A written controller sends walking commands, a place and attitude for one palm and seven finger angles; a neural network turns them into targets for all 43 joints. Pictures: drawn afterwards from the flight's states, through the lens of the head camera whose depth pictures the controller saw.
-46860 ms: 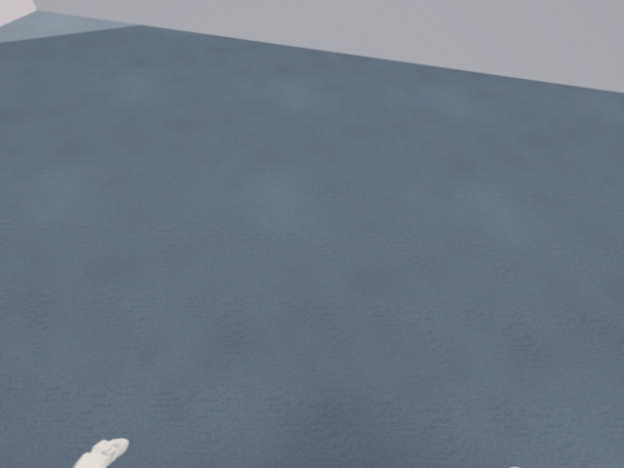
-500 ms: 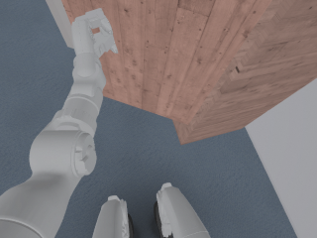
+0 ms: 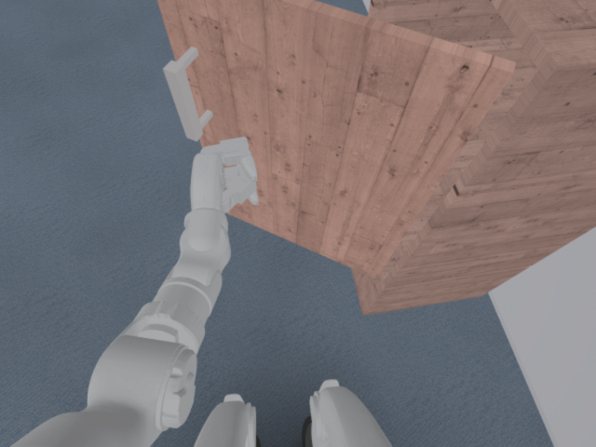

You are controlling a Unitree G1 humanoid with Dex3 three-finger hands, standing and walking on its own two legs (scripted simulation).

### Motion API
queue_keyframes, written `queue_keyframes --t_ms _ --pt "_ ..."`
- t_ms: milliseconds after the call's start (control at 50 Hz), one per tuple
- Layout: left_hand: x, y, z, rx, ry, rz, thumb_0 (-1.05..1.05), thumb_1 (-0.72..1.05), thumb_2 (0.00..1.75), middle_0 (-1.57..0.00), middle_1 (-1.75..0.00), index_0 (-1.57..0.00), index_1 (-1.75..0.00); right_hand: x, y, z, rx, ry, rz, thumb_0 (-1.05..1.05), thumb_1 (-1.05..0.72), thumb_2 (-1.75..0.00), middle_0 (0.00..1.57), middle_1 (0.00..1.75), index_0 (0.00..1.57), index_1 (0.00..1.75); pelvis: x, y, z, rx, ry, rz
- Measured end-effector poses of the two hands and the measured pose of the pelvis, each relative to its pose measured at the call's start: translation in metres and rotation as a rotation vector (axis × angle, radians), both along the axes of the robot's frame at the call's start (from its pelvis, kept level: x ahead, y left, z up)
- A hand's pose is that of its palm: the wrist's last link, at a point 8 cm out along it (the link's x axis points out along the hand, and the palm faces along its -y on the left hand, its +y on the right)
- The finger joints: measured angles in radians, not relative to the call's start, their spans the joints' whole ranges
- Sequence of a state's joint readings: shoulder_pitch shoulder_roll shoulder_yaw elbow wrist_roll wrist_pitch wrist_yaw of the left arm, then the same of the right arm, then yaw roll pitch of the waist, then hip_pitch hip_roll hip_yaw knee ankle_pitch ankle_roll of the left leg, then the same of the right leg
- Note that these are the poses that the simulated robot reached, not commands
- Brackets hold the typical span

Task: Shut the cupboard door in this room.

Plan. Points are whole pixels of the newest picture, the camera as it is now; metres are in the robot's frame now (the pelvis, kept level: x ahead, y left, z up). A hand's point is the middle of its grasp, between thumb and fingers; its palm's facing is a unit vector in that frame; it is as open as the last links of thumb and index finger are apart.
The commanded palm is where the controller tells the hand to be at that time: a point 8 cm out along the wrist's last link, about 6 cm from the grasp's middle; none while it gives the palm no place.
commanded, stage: pull the fist back off the door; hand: left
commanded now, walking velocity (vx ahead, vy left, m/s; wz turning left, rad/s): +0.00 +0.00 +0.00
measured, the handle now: (192, 96) +0.62 +0.12 +0.05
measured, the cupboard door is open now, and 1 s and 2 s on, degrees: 56 56 56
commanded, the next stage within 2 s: draw the hand back to the body in 0.16 s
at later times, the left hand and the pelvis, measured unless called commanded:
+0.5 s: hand (222, 187) +0.42 +0.06 +0.09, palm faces +0.00 -1.00 -0.07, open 3.1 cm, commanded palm +0.37 +0.12 +0.10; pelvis +0.00 +0.00 +0.02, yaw -1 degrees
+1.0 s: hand (70, 253) +0.30 +0.17 +0.18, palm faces +0.05 -0.98 -0.20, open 3.2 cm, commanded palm +0.27 +0.23 +0.19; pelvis +0.03 +0.02 +0.09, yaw +0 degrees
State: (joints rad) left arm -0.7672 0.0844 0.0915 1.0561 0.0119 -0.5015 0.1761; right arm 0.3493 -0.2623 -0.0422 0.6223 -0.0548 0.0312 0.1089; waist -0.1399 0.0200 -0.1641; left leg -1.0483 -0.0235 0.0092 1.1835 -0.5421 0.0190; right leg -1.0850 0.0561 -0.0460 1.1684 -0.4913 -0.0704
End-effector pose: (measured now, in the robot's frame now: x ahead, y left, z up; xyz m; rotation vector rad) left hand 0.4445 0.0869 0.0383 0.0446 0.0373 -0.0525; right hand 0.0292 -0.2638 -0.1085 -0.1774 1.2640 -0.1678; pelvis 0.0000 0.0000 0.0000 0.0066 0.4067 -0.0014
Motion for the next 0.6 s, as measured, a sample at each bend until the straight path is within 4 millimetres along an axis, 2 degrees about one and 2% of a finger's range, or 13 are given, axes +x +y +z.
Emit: queue_keyframes --t_ms 60,140,220,280,340,400,500,600 --pt "-0.018 0.005 -0.007 -0.032 0.004 0.017 0.01 0.9 0.9 -1.29 -1.5 -1.3 -1.5 0.016 -0.001 0.001 -0.009 -0.042 0.011 0.0 -0.91 -0.9 0.2 0.3 0.2 0.3 -0.002 0.0 0.002 0.0 -0.012 0.005" --pt "-0.032 0.0 0.014 -0.04 -0.112 -0.015 0.02 0.9 0.9 -1.3 -1.5 -1.3 -1.5 0.035 0.002 0.0 -0.005 -0.102 0.029 0.0 -0.91 -0.9 0.2 0.3 0.2 0.3 -0.003 0.0 0.003 -0.001 -0.028 0.012" --pt "-0.03 -0.014 0.033 0.009 -0.161 -0.07 0.02 0.9 0.9 -1.3 -1.5 -1.3 -1.5 0.046 0.009 -0.004 0.011 -0.132 0.044 0.0 -0.91 -0.9 0.2 0.3 0.2 0.3 -0.006 0.0 0.002 -0.001 -0.044 0.02" --pt "-0.023 -0.023 0.028 0.03 -0.09 -0.071 0.01 0.9 0.9 -1.3 -1.5 -1.3 -1.5 0.047 0.015 -0.005 0.023 -0.14 0.039 0.0 -0.91 -0.9 0.2 0.3 0.2 0.3 -0.009 0.0 0.001 0.0 -0.049 0.02" --pt "-0.02 -0.022 0.017 -0.008 -0.005 -0.027 0.01 0.89 0.9 -1.3 -1.5 -1.3 -1.5 0.041 0.02 -0.004 0.03 -0.137 0.024 0.0 -0.91 -0.9 0.2 0.3 0.2 0.3 -0.012 0.001 0.003 0.004 -0.047 0.01" --pt "-0.024 -0.008 0.019 -0.058 -0.026 0.035 0.01 0.89 0.89 -1.3 -1.5 -1.3 -1.5 0.032 0.023 -0.001 0.039 -0.134 0.0 0.0 -0.91 -0.9 0.2 0.3 0.2 0.3 -0.011 0.001 0.007 0.012 -0.049 -0.011" --pt "-0.05 0.031 0.057 0.018 -0.176 0.047 0.02 0.9 0.89 -1.29 -1.5 -1.3 -1.5 0.023 0.026 0.007 0.072 -0.123 -0.027 0.0 -0.91 -0.9 0.2 0.3 0.2 0.3 -0.003 0.001 0.02 0.02 -0.09 -0.033" --pt "-0.082 0.063 0.079 0.039 -0.104 0.019 0.01 0.9 0.9 -1.29 -1.5 -1.3 -1.5 0.034 0.025 0.029 0.068 -0.144 -0.026 0.01 -0.91 -0.9 0.2 0.3 0.2 0.3 0.004 0.002 0.041 0.01 -0.172 -0.019"
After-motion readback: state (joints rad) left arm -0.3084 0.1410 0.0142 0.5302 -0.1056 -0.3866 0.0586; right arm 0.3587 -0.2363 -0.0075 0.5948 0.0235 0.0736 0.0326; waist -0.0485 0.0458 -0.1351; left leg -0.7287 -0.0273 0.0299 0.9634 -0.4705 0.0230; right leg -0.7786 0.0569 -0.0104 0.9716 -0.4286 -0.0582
